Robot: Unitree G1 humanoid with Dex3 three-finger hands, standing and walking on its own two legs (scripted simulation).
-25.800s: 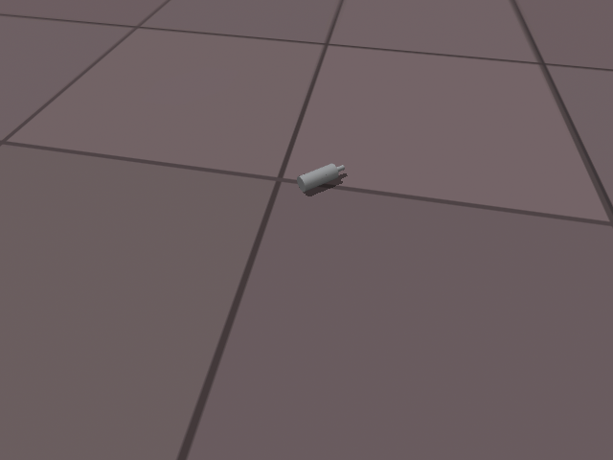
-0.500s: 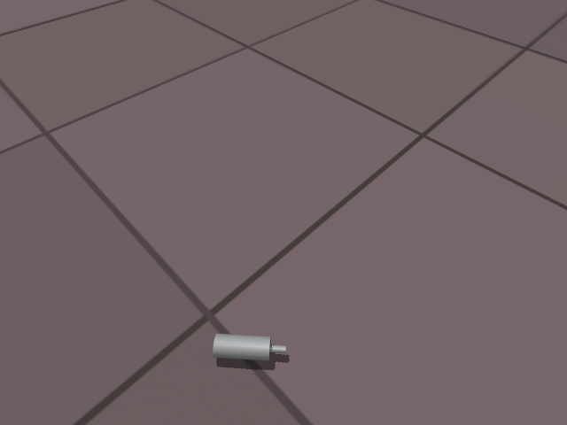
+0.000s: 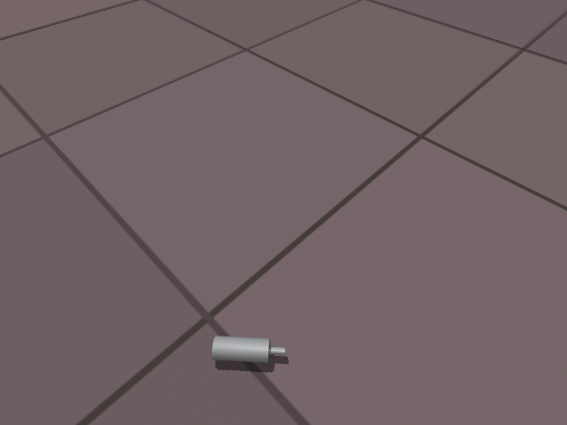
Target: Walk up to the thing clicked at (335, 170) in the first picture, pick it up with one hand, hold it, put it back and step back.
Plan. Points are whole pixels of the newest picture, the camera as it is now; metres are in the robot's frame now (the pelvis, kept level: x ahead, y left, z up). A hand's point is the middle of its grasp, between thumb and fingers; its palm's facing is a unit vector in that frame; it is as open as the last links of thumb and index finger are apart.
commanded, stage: stand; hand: left
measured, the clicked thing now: (249, 349) +0.46 +0.13 -0.74
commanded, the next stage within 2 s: rise first in 1.64 s
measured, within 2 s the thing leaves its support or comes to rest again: neither
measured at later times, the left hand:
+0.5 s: hand out of the picture +0.08 +0.25 -0.15, palm faces -0.02 -0.94 -0.34, open 7.4 cm
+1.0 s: hand out of the picture +0.08 +0.25 -0.15, palm faces -0.03 -0.94 -0.34, open 7.4 cm
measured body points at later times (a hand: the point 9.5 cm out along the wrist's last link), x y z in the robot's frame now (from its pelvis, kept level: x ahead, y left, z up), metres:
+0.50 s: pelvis +0.00 +0.00 +0.00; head +0.01 -0.01 +0.45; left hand +0.08 +0.30 -0.13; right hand +0.08 -0.30 -0.14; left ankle +0.00 +0.15 -0.75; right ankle -0.01 -0.12 -0.75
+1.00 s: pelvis +0.01 +0.00 +0.00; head +0.01 +0.00 +0.45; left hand +0.08 +0.30 -0.13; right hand +0.08 -0.30 -0.14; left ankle +0.00 +0.15 -0.75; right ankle -0.01 -0.12 -0.75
